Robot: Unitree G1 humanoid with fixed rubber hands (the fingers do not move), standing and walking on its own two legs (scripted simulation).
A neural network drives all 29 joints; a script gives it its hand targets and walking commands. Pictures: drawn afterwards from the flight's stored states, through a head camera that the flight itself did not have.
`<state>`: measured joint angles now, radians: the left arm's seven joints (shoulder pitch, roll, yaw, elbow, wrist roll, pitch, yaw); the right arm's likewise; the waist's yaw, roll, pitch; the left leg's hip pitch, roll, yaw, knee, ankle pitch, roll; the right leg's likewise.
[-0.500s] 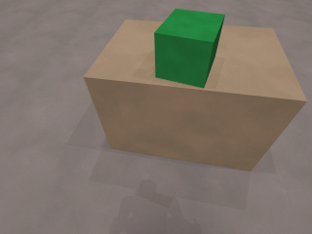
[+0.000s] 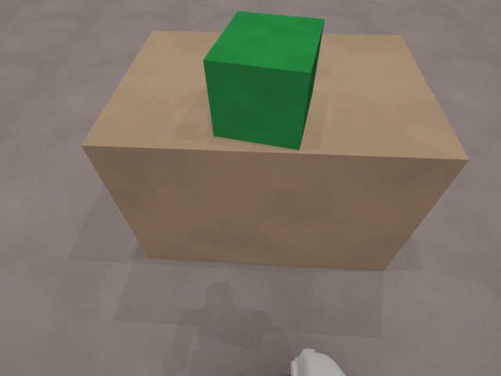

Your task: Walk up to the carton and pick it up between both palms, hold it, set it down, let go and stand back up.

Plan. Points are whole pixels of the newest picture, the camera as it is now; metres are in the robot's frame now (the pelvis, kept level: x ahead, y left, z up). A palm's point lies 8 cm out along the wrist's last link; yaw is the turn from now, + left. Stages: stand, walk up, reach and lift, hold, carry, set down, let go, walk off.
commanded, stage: walk up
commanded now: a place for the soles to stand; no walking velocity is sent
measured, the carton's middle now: (267, 79) +0.83 -0.04 +0.02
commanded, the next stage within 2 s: none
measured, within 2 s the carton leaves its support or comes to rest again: neither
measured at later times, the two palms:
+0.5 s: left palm (114, 372) +0.17 +0.27 -0.15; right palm (401, 305) +0.25 -0.26 -0.10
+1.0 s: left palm (158, 229) +0.44 +0.23 -0.11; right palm (390, 287) +0.31 -0.27 -0.15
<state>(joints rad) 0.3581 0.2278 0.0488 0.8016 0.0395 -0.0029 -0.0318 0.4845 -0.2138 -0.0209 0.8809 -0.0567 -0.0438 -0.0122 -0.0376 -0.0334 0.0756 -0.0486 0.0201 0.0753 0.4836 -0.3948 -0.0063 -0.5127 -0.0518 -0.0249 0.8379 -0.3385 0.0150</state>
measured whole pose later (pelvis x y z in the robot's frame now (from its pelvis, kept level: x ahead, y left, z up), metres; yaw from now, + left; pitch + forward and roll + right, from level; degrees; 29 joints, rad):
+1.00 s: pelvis +0.32 -0.01 -0.02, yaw -6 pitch -3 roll -1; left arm 0.27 0.22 0.01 0.67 0.02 0.00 0.02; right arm 0.38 -0.30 0.00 0.78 -0.02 0.07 -0.01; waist -0.01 0.07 0.13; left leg -0.33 0.07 0.04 1.02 -0.61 -0.02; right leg -0.41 0.00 -0.03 0.72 -0.26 -0.03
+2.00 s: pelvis +0.32 +0.01 -0.01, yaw -4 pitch -3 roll +0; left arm 0.22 0.28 0.01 0.71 0.01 0.02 0.00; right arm 0.29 -0.31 -0.02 0.72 -0.01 0.05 0.03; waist -0.02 0.01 0.11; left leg -0.29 0.01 0.03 0.67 -0.33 0.01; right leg -0.37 -0.05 -0.02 0.62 -0.22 0.02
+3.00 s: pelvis +0.29 +0.03 +0.00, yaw -6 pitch -1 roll +0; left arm 0.23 0.27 -0.02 0.78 -0.03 0.18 0.02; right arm 0.23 -0.22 -0.07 0.90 -0.07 -0.01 0.04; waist -0.01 -0.01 0.07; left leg -0.35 0.01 0.07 0.60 -0.29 0.02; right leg -0.32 0.01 0.00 0.64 -0.38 -0.03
